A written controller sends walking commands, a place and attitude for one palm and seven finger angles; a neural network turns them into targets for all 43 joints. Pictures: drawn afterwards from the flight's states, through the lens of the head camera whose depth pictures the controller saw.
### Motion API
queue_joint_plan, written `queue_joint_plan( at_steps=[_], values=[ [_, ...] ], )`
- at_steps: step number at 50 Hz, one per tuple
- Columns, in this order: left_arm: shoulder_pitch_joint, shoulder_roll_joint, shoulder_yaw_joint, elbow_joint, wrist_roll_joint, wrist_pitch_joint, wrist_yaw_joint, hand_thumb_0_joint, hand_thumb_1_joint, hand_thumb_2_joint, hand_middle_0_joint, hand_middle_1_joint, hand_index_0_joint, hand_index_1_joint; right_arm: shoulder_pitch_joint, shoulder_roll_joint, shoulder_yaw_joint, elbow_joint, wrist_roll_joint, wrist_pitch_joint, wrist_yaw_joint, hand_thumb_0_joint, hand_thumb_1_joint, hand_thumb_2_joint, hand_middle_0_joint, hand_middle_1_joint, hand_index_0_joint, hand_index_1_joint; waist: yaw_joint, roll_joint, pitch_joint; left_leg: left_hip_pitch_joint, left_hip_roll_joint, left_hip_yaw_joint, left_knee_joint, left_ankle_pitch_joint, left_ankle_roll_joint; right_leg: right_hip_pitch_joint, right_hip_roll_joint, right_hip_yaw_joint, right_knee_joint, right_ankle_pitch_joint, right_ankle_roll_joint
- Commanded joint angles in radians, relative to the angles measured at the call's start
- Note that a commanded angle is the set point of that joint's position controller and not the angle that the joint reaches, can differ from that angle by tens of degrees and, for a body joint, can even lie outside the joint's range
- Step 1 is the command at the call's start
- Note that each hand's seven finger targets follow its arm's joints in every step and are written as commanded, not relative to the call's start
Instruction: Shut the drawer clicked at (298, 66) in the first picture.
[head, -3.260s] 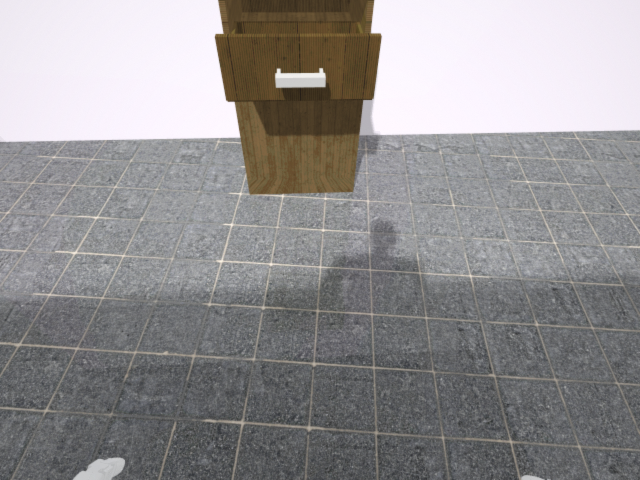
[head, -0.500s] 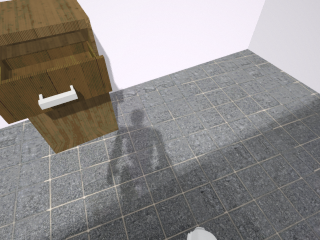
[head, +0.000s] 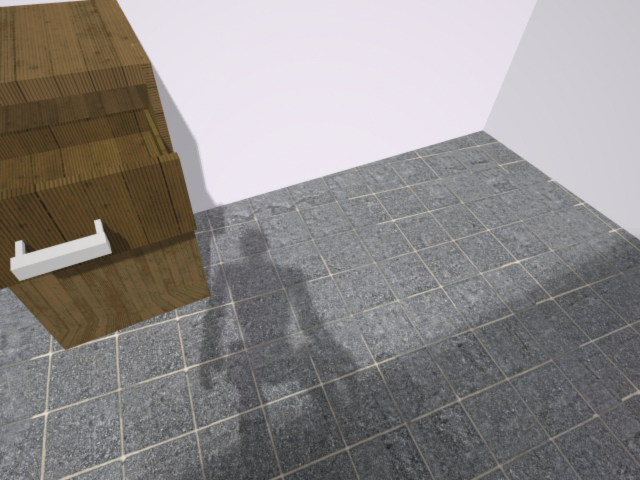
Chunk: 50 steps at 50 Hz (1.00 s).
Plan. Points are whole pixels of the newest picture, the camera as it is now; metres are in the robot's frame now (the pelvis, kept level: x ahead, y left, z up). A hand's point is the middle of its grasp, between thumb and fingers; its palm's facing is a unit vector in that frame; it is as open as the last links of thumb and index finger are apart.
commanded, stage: turn to face it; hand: left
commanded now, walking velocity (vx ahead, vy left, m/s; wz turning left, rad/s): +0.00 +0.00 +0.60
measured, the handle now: (62, 245) +0.46 +0.46 -0.03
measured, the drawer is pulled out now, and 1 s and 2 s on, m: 0.29 0.29 0.29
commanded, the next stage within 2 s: take the last steps up to it in 0.76 s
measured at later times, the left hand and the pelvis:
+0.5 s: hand out of the picture +0.06 +0.19 -0.14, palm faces +0.31 -0.90 -0.30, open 7.4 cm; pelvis +0.02 -0.04 +0.00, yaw +16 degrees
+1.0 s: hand out of the picture -0.11 +0.17 -0.17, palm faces +0.52 -0.82 -0.24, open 7.4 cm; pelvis -0.01 -0.02 +0.01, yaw +27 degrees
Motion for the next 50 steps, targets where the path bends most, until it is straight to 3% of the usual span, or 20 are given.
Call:
queue_joint_plan(
  at_steps=[1,2,3,6,16,20,21,22,23,26,28,35,38,40,41,42,43,44,46,50],
  values=[
    [0.031,0.087,0.025,-0.089,0.0,0.005,0.01,0.0,0.9,0.9,-0.2,-0.3,-0.2,-0.3,0.124,-0.215,-0.043,-0.043,-0.009,0.005,-0.014,0.0,-0.9,-0.9,0.2,0.3,0.2,0.3,-0.034,0.252,-0.024,0.207,0.303,-0.523,-0.324,0.313,0.21,-0.304,-0.023,0.078,0.401,-0.341,0.049],
    [-0.01,0.094,0.031,-0.1,0.005,0.007,0.011,0.0,0.9,0.9,-0.2,-0.3,-0.2,-0.3,0.117,-0.224,-0.046,-0.043,-0.007,0.003,-0.022,0.0,-0.9,-0.9,0.2,0.3,0.2,0.3,-0.035,0.279,-0.037,0.201,0.286,-0.529,-0.325,0.28,0.223,-0.35,-0.041,0.142,0.52,-0.323,0.046],
    [-0.028,0.111,0.04,-0.098,0.007,0.005,0.007,0.0,0.9,0.9,-0.2,-0.3,-0.2,-0.3,0.088,-0.199,-0.043,-0.053,-0.004,0.002,-0.023,0.0,-0.9,-0.9,0.2,0.3,0.2,0.3,-0.031,0.213,-0.052,0.208,0.255,-0.488,-0.313,0.271,0.216,-0.376,-0.052,0.18,0.582,-0.259,0.046],
    [-0.001,0.102,0.043,-0.086,0.002,0.012,0.002,0.0,0.9,0.9,-0.2,-0.3,-0.2,-0.3,0.004,-0.187,-0.045,-0.088,0.001,-0.001,-0.023,0.0,-0.9,-0.9,0.2,0.3,0.2,0.3,0.0,0.114,-0.09,0.196,0.171,-0.327,-0.297,0.287,0.176,-0.339,-0.062,0.187,0.561,-0.126,0.062],
    [-0.03,0.099,0.047,-0.151,-0.004,0.025,0.01,0.0,0.9,0.9,-0.2,-0.3,-0.2,-0.3,-0.011,-0.228,-0.082,-0.125,-0.003,0.026,-0.01,0.0,-0.9,-0.9,0.2,0.3,0.2,0.3,-0.023,0.134,-0.082,0.151,0.127,-0.43,-0.276,0.205,0.183,-0.225,-0.011,0.179,0.262,-0.127,0.069],
    [0.065,0.129,0.052,-0.148,-0.009,0.016,0.018,0.0,0.9,0.9,-0.2,-0.3,-0.2,-0.3,-0.073,-0.227,-0.088,-0.158,0.005,0.036,-0.003,0.0,-0.9,-0.9,0.2,0.3,0.2,0.3,0.03,0.128,-0.099,0.02,0.065,-0.442,-0.204,0.144,0.131,0.003,0.003,0.177,-0.016,0.021,0.055],
    [0.102,0.168,0.059,-0.148,-0.002,0.009,0.022,0.0,0.9,0.9,-0.2,-0.3,-0.2,-0.3,-0.086,-0.194,-0.085,-0.171,0.012,0.038,0.003,0.0,-0.9,-0.9,0.2,0.3,0.2,0.3,0.051,0.039,-0.101,-0.095,0.005,-0.394,-0.114,0.028,0.079,0.124,-0.075,0.247,-0.178,0.04,0.032],
    [0.101,0.271,0.076,-0.161,0.017,0.001,0.029,0.0,0.9,0.9,-0.2,-0.3,-0.2,-0.3,-0.077,-0.123,-0.075,-0.193,0.021,0.039,0.008,0.0,-0.9,-0.9,0.2,0.3,0.2,0.3,0.053,-0.261,-0.075,-0.286,-0.14,-0.2,0.116,-0.22,-0.011,0.199,-0.341,0.518,-0.307,-0.015,-0.062],
    [0.057,0.301,0.069,-0.188,0.013,0.01,0.024,0.0,0.9,0.9,-0.2,-0.3,-0.2,-0.3,-0.097,-0.149,-0.08,-0.209,0.004,0.038,0.008,0.0,-0.9,-0.9,0.2,0.3,0.2,0.3,0.05,-0.258,-0.035,-0.266,-0.142,-0.147,0.337,-0.353,-0.026,0.033,-0.476,0.558,-0.32,0.028,-0.145],
    [-0.063,0.206,0.046,-0.211,0.008,-0.002,0.022,0.0,0.9,0.9,-0.2,-0.3,-0.2,-0.3,-0.076,-0.163,-0.083,-0.161,-0.003,0.061,0.023,0.0,-0.9,-0.9,0.2,0.3,0.2,0.3,-0.016,-0.183,0.052,-0.237,-0.075,-0.145,0.597,-0.202,-0.038,-0.089,-0.323,0.341,-0.261,0.166,-0.121],
    [-0.045,0.194,0.039,-0.209,0.012,-0.008,0.023,0.0,0.9,0.9,-0.2,-0.3,-0.2,-0.3,-0.065,-0.14,-0.072,-0.152,0.001,0.06,0.027,0.0,-0.9,-0.9,0.2,0.3,0.2,0.3,-0.014,-0.177,0.036,-0.223,-0.07,-0.11,0.577,-0.182,-0.054,-0.038,-0.292,0.248,-0.214,0.329,-0.111],
    [0.106,0.258,0.05,-0.144,0.021,-0.002,0.018,0.0,0.9,0.9,-0.2,-0.3,-0.2,-0.3,-0.191,-0.116,-0.04,-0.176,0.012,0.055,0.021,0.0,-0.9,-0.9,0.2,0.3,0.2,0.3,0.066,-0.211,-0.013,-0.093,-0.082,-0.031,0.25,-0.272,-0.054,0.078,-0.326,0.208,-0.145,0.567,-0.14],
    [0.092,0.268,0.057,-0.129,0.021,0.004,0.018,0.0,0.9,0.9,-0.2,-0.3,-0.2,-0.3,-0.153,-0.118,-0.034,-0.164,0.017,0.045,0.016,0.0,-0.9,-0.9,0.2,0.3,0.2,0.3,0.051,-0.246,-0.053,0.017,-0.096,-0.004,0.073,-0.232,-0.041,0.087,-0.319,0.185,-0.093,0.598,-0.117],
    [0.065,0.257,0.058,-0.119,0.007,0.011,0.016,0.0,0.9,0.9,-0.2,-0.3,-0.2,-0.3,-0.079,-0.14,-0.035,-0.138,0.014,0.032,0.012,0.0,-0.9,-0.9,0.2,0.3,0.2,0.3,0.005,-0.204,-0.082,0.19,-0.083,-0.007,-0.18,-0.034,-0.026,0.02,-0.282,0.128,0.008,0.506,-0.045],
    [0.077,0.217,0.049,-0.13,-0.001,0.016,0.012,0.0,0.9,0.9,-0.2,-0.3,-0.2,-0.3,-0.042,-0.213,-0.048,-0.13,0.007,0.02,0.009,0.0,-0.9,-0.9,0.2,0.3,0.2,0.3,-0.013,-0.035,-0.135,0.362,0.036,-0.127,-0.243,0.172,0.015,-0.112,-0.222,0.071,0.149,0.33,0.017],
    [0.069,0.15,0.03,-0.162,-0.002,0.021,0.006,0.0,0.9,0.9,-0.2,-0.3,-0.2,-0.3,0.003,-0.313,-0.07,-0.132,0.004,0.02,0.006,0.0,-0.9,-0.9,0.2,0.3,0.2,0.3,-0.035,0.258,-0.135,0.465,0.295,-0.414,-0.254,0.531,0.134,-0.354,-0.107,0.039,0.335,-0.224,0.081],
    [0.025,0.153,0.022,-0.176,0.005,0.028,0.012,0.0,0.9,0.9,-0.2,-0.3,-0.2,-0.3,0.022,-0.335,-0.068,-0.125,0.005,0.031,0.001,0.0,-0.9,-0.9,0.2,0.3,0.2,0.3,-0.052,0.211,-0.113,0.359,0.345,-0.411,-0.239,0.619,0.22,-0.349,-0.099,0.118,0.446,-0.336,0.071],
    [-0.007,0.143,0.025,-0.152,0.006,0.032,0.017,0.0,0.9,0.9,-0.2,-0.3,-0.2,-0.3,0.018,-0.287,-0.059,-0.105,-0.001,0.021,-0.013,0.0,-0.9,-0.9,0.2,0.3,0.2,0.3,-0.049,0.248,-0.105,0.34,0.276,-0.383,-0.253,0.57,0.214,-0.357,-0.088,0.166,0.506,-0.302,0.069],
    [0.003,0.15,0.027,-0.112,0.005,0.029,0.0,0.0,0.9,0.9,-0.2,-0.3,-0.2,-0.3,-0.061,-0.223,-0.039,-0.113,0.0,0.016,-0.021,0.0,-0.9,-0.9,0.2,0.3,0.2,0.3,-0.011,0.216,-0.027,0.259,0.196,-0.308,-0.296,0.31,0.185,-0.366,-0.083,0.176,0.565,-0.177,0.059],
    [0.038,0.124,0.014,-0.069,0.012,0.018,-0.022,0.0,0.9,0.9,-0.2,-0.3,-0.2,-0.3,-0.023,-0.19,-0.031,-0.091,0.002,-0.008,-0.019,0.0,-0.9,-0.9,0.2,0.3,0.2,0.3,-0.007,0.145,0.019,0.219,0.149,-0.287,-0.381,-0.002,0.18,-0.329,-0.073,0.144,0.456,-0.101,0.055]
  ],
)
